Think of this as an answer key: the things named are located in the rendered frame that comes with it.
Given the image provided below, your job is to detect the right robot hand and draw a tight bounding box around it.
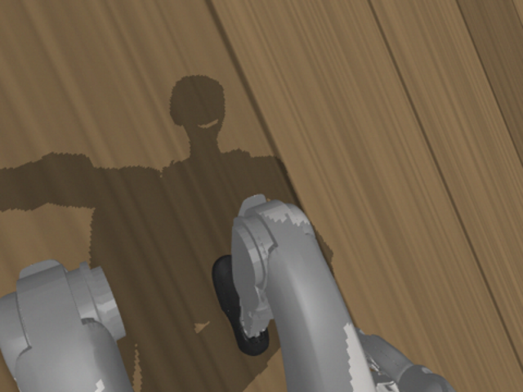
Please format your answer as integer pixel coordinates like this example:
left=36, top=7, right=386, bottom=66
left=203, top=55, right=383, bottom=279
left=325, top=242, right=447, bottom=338
left=355, top=327, right=414, bottom=392

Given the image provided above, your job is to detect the right robot foot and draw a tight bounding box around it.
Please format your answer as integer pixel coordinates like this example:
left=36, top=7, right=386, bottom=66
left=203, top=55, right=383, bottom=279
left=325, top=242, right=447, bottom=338
left=212, top=255, right=269, bottom=356

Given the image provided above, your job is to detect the right robot arm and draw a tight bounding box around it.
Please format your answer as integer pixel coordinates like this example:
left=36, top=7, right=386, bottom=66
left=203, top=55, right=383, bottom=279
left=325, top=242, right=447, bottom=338
left=398, top=364, right=456, bottom=392

